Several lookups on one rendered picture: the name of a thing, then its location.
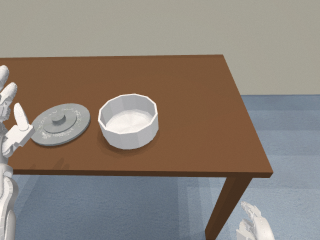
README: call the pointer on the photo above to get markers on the table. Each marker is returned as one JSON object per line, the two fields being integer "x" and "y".
{"x": 204, "y": 129}

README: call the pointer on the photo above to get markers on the knob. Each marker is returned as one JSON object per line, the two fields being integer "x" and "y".
{"x": 58, "y": 117}

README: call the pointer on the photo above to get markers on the pot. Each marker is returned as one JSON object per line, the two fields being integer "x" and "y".
{"x": 129, "y": 121}

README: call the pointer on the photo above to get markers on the left robot hand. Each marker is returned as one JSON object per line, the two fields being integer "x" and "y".
{"x": 19, "y": 134}

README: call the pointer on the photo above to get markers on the left robot forearm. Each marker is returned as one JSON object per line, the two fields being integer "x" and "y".
{"x": 8, "y": 194}

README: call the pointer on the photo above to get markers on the right robot hand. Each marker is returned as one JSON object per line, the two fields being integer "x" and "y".
{"x": 259, "y": 229}

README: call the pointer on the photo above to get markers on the lid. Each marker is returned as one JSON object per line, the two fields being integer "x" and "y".
{"x": 48, "y": 133}

